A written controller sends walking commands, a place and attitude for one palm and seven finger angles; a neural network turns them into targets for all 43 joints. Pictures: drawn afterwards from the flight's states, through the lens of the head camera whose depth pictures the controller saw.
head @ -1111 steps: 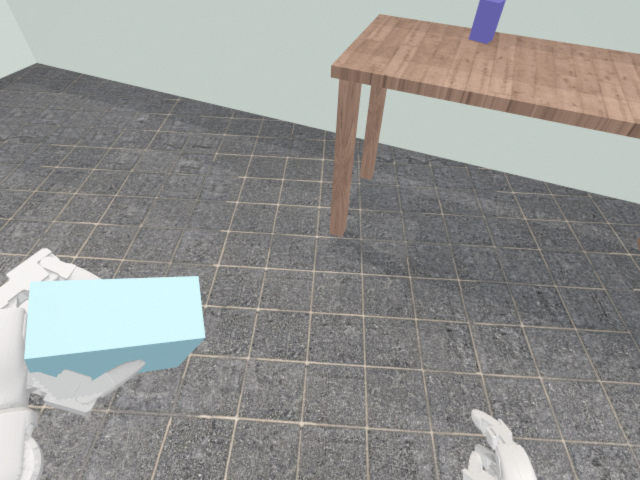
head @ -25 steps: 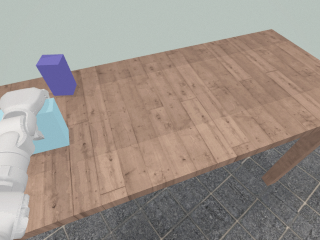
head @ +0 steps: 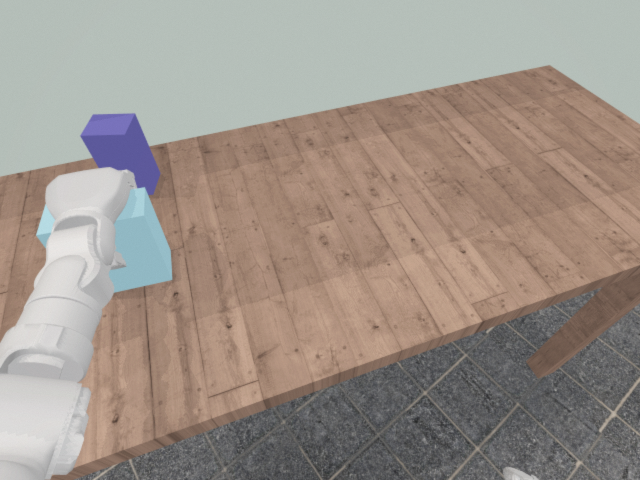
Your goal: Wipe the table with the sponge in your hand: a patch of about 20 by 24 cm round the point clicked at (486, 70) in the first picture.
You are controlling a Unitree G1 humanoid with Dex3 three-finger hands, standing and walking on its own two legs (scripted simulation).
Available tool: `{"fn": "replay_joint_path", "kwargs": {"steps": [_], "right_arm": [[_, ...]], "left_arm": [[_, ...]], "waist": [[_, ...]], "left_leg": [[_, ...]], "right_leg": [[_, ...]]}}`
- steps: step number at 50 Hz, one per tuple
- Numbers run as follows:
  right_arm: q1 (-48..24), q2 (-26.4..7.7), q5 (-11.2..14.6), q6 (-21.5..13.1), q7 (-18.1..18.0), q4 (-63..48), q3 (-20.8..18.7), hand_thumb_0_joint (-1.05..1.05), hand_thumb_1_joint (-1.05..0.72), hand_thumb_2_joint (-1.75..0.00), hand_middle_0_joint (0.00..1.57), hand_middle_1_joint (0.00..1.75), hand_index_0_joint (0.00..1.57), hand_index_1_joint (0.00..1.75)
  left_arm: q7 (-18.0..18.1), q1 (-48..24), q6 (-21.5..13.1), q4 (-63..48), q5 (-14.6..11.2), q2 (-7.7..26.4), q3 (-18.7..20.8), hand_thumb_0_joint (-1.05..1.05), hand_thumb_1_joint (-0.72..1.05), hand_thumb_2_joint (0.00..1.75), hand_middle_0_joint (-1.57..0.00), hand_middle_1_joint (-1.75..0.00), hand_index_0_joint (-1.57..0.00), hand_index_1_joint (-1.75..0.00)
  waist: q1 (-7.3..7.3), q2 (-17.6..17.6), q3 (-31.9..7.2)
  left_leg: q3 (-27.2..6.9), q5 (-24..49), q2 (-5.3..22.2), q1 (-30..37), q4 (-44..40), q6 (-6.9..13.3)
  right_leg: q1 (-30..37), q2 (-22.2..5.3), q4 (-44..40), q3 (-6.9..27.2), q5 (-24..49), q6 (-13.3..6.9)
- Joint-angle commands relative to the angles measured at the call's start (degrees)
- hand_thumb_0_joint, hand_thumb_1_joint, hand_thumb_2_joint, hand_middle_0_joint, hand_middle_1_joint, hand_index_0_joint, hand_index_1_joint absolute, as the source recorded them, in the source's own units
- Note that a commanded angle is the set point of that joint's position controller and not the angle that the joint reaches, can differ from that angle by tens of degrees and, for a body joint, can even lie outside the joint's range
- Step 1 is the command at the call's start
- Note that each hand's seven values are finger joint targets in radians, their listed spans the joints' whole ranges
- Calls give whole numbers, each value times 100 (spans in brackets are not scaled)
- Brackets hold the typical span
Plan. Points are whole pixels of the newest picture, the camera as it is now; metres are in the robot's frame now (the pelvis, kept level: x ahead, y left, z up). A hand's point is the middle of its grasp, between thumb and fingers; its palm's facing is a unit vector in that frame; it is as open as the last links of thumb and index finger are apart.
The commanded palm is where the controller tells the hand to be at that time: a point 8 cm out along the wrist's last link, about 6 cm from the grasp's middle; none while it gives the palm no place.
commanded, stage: slide across to the middle lane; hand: left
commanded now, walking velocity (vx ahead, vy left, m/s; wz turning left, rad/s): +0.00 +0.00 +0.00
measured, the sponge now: (119, 255) +0.40 +0.31 +0.03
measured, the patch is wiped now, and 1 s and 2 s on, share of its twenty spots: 0.55 0.65 0.70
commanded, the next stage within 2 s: wipe back along the middle lane in 0.22 s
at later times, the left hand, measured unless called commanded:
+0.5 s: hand (148, 219) +0.42 +0.26 +0.09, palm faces -0.06 +0.01 -1.00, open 9.9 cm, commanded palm +0.39 +0.24 +0.12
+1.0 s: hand (145, 249) +0.37 +0.25 +0.09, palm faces +0.01 -0.03 -1.00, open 9.9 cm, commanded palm +0.34 +0.23 +0.12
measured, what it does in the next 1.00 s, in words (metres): stands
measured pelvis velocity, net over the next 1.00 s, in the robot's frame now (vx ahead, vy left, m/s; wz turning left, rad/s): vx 0.02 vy -0.01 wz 0.01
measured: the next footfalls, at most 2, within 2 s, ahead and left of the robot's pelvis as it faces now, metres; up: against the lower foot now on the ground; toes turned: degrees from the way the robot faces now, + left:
none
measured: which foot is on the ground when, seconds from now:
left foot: down 0.00-1.00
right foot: down 0.00-1.00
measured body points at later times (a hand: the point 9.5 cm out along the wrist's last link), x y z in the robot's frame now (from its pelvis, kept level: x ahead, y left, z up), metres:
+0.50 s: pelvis +0.02 -0.02 +0.00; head +0.04 -0.04 +0.45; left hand +0.42 +0.26 +0.14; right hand +0.15 -0.28 -0.13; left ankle +0.03 +0.12 -0.73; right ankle -0.02 -0.15 -0.73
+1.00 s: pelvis +0.02 -0.01 +0.00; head +0.02 -0.04 +0.45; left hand +0.37 +0.24 +0.14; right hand +0.21 -0.26 -0.10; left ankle +0.03 +0.12 -0.73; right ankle -0.02 -0.15 -0.73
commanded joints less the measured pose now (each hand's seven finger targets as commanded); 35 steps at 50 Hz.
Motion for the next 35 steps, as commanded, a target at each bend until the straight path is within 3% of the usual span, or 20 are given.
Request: {"fn": "replay_joint_path", "kwargs": {"steps": [1,4,5,8,9,11,16,18,19,21,24,25,27,28,29,30,32,34,35], "right_arm": [[-277,-832,-26,-214,-28,-648,-242,0,-90,-90,20,30,20,30],[-319,-873,-51,-171,-16,-635,-217,0,-90,-90,20,30,20,30],[-313,-860,-58,-169,-10,-681,-215,0,-90,-90,20,30,20,30],[-360,-835,-58,-139,21,-711,-197,0,-90,-90,20,30,20,30],[-358,-853,-65,-126,17,-683,-219,0,-90,-90,20,30,20,30],[-395,-807,-45,-130,15,-723,-203,0,-90,-90,20,30,20,30],[-386,-790,-33,-115,0,-686,-205,0,-90,-90,20,30,20,30],[-409,-796,-36,-86,11,-706,-202,0,-90,-90,20,30,20,30],[-422,-816,-48,-71,16,-692,-223,0,-90,-90,20,30,20,30],[-495,-775,-44,-38,49,-790,-213,0,-90,-90,20,30,20,30],[-578,-864,-28,60,52,-752,-196,0,-90,-90,20,30,20,30],[-623,-837,-21,62,51,-835,-192,0,-90,-90,20,30,20,30],[-697,-831,-19,69,74,-868,-197,0,-90,-90,20,30,20,30],[-758,-807,-9,72,85,-929,-177,0,-90,-90,20,30,20,30],[-750,-858,-15,87,89,-881,-197,0,-90,-90,20,30,20,30],[-783,-840,-11,97,93,-963,-175,0,-90,-90,20,30,20,30],[-865,-833,5,106,99,-972,-157,0,-90,-90,20,30,20,30],[-926,-858,3,112,114,-1001,-161,0,-90,-90,20,30,20,30],[-927,-837,11,115,109,-1053,-141,0,-90,-90,20,30,20,30]], "left_arm": [[183,-2363,101,-1039,14,783,-24,0,10,130,-120,-160,-120,-160],[227,-2230,256,-856,81,1151,363,0,10,130,-120,-160,-120,-160],[225,-2222,298,-894,84,978,182,0,10,130,-120,-160,-120,-160],[217,-2257,410,-933,120,877,99,0,10,130,-120,-160,-120,-160],[223,-2153,421,-918,103,1046,333,0,10,130,-120,-160,-120,-160],[173,-2286,466,-975,37,651,-45,0,10,130,-120,-160,-120,-160],[97,-2420,513,-1078,17,492,-200,0,10,130,-120,-160,-120,-160],[60,-2141,552,-1004,23,330,-285,0,10,130,-120,-160,-120,-160],[72,-1943,542,-1090,13,516,-29,0,10,130,-120,-160,-120,-160],[43,-1575,591,-1264,-25,183,-290,0,10,130,-120,-160,-120,-160],[45,-1193,738,-1093,-75,552,101,0,10,130,-120,-160,-120,-160],[24,-1157,765,-1214,-103,317,-125,0,10,130,-120,-160,-120,-160],[22,-887,823,-1381,-99,371,-49,0,10,130,-120,-160,-120,-160],[-7,-730,866,-1507,-135,180,-218,0,10,130,-120,-160,-120,-160],[1,-560,897,-1489,-136,436,80,0,10,130,-120,-160,-120,-160],[-44,-463,935,-1589,-161,209,-148,0,10,130,-120,-160,-120,-160],[-83,-325,1006,-1682,-146,206,-170,0,10,130,-120,-160,-120,-160],[-96,53,1046,-1837,-181,431,100,0,10,130,-120,-160,-120,-160],[-129,140,1081,-1839,-195,220,-101,0,10,130,-120,-160,-120,-160]], "waist": [[-173,99,-1610],[-34,-49,-1642],[-61,-39,-1712],[-79,-27,-1727],[-28,-75,-1757],[-139,-173,-1672],[-175,-58,-1700],[-140,-182,-1661],[-50,-176,-1786],[-24,-140,-1786],[57,-424,-1531],[45,-484,-1549],[95,-468,-1602],[99,-403,-1525],[143,-491,-1541],[120,-547,-1471],[113,-546,-1347],[212,-497,-1360],[173,-543,-1254]], "left_leg": [[-74,1015,-166,1656,-323,220],[-82,1178,-188,1537,-326,203],[-45,1271,-200,1590,-297,218],[-1,1381,-199,1591,-246,209],[-31,1478,-197,1585,-250,204],[34,1424,-208,1597,-213,228],[19,1529,-219,1700,-177,229],[46,1526,-236,1641,-171,235],[30,1700,-235,1672,-170,228],[86,1860,-249,1685,-128,240],[86,1680,-265,1454,-204,233],[120,1677,-278,1470,-199,250],[147,1768,-287,1490,-174,256],[169,1711,-306,1463,-195,256],[142,1767,-289,1479,-198,257],[162,1782,-318,1451,-190,271],[195,1723,-319,1431,-196,267],[179,1746,-334,1417,-214,256],[192,1696,-348,1388,-214,262]], "right_leg": [[-146,410,-373,-184,980,-428],[45,411,-363,-189,1143,-453],[106,408,-341,-197,1250,-437],[124,397,-303,-203,1417,-426],[202,405,-305,-198,1493,-443],[166,382,-324,-200,1578,-395],[156,384,-311,-190,1706,-414],[203,384,-309,-190,1789,-411],[362,385,-278,-184,1959,-434],[449,370,-242,-205,2198,-416],[576,364,-288,-181,2208,-403],[627,357,-283,-202,2253,-380],[716,339,-257,-189,2412,-373],[722,332,-275,-192,2384,-360],[788,343,-270,-174,2442,-377],[825,343,-269,-193,2547,-363],[784,327,-290,-170,2542,-343],[905,330,-283,-145,2581,-356],[880,336,-286,-182,2548,-343]]}}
